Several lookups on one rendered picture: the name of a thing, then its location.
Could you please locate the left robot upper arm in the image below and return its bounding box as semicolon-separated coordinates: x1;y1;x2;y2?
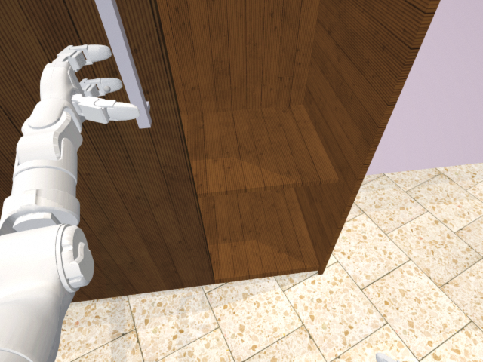
0;224;94;362

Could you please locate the left robot hand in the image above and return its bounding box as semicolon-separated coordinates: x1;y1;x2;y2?
40;44;140;124

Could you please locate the robot left forearm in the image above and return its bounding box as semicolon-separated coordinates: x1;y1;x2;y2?
0;98;83;236

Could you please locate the handle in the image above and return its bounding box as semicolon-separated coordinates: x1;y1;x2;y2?
94;0;152;128

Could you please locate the wardrobe door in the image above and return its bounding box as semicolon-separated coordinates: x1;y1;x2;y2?
0;0;215;302

